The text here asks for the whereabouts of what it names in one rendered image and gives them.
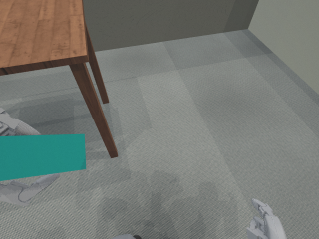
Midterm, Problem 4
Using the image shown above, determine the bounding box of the left robot hand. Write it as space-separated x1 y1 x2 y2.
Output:
0 108 60 206

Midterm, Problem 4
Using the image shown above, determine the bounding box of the right robot hand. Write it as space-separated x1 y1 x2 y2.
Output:
246 198 287 239

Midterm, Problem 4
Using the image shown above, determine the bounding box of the sponge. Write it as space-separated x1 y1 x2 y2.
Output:
0 134 86 181

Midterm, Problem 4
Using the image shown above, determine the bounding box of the table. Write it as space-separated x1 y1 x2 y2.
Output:
0 0 118 158

